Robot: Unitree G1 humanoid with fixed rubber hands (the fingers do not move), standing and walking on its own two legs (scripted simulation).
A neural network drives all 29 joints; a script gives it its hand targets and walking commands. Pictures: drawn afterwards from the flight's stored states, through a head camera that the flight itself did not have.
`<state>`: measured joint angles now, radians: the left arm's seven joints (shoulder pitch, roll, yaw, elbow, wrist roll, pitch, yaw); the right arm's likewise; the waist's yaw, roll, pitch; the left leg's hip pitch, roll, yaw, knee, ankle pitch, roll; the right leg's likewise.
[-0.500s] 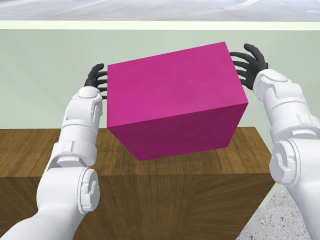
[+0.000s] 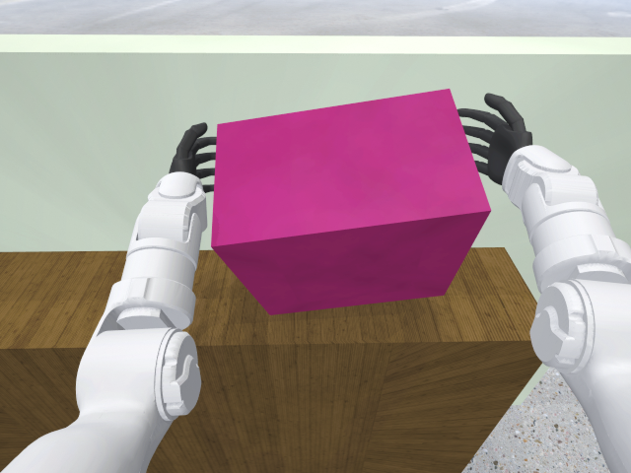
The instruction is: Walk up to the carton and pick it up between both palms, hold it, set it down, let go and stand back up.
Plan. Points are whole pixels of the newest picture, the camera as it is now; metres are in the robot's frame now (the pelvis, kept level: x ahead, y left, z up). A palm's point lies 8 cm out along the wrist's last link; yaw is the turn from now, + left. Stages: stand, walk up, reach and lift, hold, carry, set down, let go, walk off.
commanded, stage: set down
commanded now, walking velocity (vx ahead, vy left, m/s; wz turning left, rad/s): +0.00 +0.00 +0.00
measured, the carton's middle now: (345, 220) +0.46 -0.02 +0.13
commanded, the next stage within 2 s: none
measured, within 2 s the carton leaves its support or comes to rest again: neither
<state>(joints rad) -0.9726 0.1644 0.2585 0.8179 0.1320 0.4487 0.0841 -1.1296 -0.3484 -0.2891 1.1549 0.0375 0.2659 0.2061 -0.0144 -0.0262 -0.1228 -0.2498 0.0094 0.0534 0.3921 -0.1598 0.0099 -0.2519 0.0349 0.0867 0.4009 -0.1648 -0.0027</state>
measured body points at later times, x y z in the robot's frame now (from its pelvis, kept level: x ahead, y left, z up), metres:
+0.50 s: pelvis +0.00 +0.00 +0.00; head -0.03 +0.01 +0.45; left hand +0.44 +0.18 +0.22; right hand +0.44 -0.22 +0.25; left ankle +0.03 +0.11 -0.74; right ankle +0.03 -0.12 -0.74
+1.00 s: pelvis +0.01 +0.00 +0.00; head -0.02 +0.01 +0.45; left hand +0.44 +0.17 +0.21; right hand +0.44 -0.22 +0.24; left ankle +0.03 +0.11 -0.74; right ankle +0.03 -0.12 -0.74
